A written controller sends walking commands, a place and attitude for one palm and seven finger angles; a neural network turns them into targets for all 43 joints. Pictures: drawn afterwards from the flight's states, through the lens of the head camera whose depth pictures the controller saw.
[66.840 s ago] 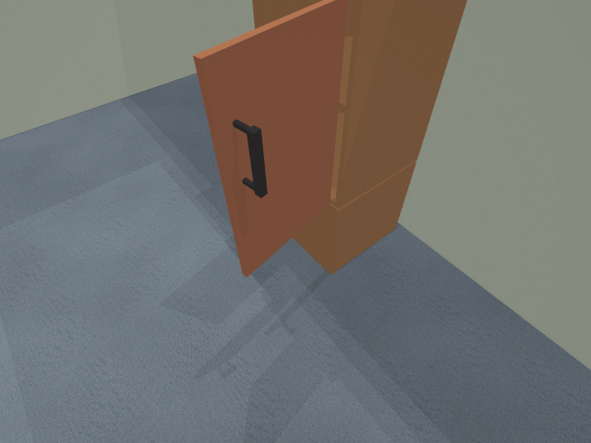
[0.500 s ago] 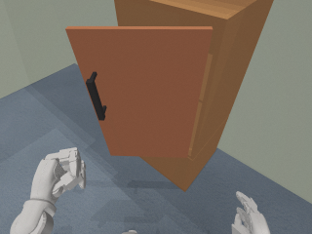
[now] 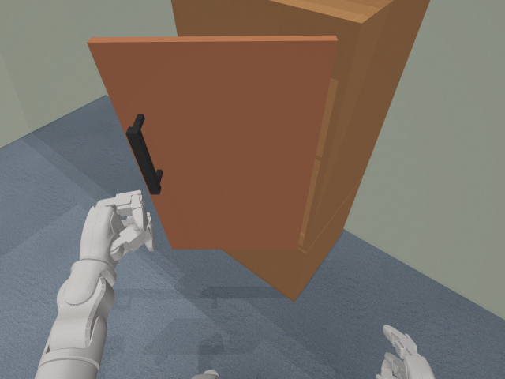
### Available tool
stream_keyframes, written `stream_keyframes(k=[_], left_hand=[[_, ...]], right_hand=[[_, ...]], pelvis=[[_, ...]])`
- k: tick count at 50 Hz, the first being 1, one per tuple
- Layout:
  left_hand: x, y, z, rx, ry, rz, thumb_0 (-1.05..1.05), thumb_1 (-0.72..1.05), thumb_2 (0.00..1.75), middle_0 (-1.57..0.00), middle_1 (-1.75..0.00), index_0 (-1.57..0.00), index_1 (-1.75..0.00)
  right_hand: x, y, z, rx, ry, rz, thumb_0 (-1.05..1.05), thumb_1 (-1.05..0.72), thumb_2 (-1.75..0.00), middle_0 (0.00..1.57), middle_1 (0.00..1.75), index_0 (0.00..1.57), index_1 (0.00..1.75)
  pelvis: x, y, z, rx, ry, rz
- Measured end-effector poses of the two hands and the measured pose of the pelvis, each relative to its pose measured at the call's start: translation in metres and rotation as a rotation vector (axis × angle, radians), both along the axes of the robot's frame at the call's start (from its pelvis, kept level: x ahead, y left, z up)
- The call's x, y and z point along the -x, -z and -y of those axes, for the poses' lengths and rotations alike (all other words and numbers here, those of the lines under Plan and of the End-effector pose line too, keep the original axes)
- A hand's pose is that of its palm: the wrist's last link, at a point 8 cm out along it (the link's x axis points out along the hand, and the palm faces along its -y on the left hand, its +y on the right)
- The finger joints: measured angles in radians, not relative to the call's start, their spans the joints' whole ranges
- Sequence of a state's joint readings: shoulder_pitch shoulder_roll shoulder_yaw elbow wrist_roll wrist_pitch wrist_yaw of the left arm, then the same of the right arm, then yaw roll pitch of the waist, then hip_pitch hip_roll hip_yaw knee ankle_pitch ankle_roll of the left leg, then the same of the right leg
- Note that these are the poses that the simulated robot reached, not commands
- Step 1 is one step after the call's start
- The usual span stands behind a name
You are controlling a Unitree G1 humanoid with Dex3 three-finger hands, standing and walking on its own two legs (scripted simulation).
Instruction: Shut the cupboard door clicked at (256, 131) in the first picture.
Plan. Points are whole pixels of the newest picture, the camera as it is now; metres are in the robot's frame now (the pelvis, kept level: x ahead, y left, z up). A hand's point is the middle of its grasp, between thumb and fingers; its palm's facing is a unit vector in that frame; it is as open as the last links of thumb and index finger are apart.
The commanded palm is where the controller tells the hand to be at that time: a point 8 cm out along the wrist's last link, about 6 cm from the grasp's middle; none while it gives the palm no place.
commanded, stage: bring the fist close to the handle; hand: left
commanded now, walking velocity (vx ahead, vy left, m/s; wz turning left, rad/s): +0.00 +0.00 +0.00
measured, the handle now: (148, 156) +0.48 +0.22 +0.08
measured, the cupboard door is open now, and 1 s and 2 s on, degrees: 38 38 23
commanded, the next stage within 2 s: push the door shut along its arc in 0.82 s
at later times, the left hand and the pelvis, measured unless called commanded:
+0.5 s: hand (162, 189) +0.39 +0.17 +0.09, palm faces +0.04 -1.00 -0.03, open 3.1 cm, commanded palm +0.36 +0.22 +0.09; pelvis +0.00 +0.00 +0.00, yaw -1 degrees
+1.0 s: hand (161, 191) +0.39 +0.17 +0.09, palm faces +0.04 -1.00 -0.02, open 3.1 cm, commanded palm +0.37 +0.23 +0.09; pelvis -0.01 +0.00 +0.00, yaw -1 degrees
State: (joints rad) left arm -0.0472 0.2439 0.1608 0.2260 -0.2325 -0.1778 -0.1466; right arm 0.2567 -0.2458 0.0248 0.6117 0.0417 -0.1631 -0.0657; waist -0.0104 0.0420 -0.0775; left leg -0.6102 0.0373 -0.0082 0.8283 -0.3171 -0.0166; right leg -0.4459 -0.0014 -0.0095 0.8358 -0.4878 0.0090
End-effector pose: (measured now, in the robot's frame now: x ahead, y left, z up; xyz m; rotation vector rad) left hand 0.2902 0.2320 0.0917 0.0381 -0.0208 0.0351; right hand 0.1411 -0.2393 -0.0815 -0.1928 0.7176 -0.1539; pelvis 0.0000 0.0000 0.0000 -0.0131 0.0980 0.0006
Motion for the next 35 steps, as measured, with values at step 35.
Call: stream_keyframes(k=[35], left_hand=[[-0.073, 0.003, 0.002, 0.017, -0.017, -0.008, 0.02, 0.90, 0.90, -1.30, -1.50, -1.30, -1.50]], right_hand=[[0.060, 0.021, 0.012, -0.006, 0.106, -0.232, 0.01, -0.91, -0.90, 0.20, 0.30, 0.20, 0.30]], pelvis=[[0.000, 0.001, -0.004, 0.003, 0.024, -0.043]])
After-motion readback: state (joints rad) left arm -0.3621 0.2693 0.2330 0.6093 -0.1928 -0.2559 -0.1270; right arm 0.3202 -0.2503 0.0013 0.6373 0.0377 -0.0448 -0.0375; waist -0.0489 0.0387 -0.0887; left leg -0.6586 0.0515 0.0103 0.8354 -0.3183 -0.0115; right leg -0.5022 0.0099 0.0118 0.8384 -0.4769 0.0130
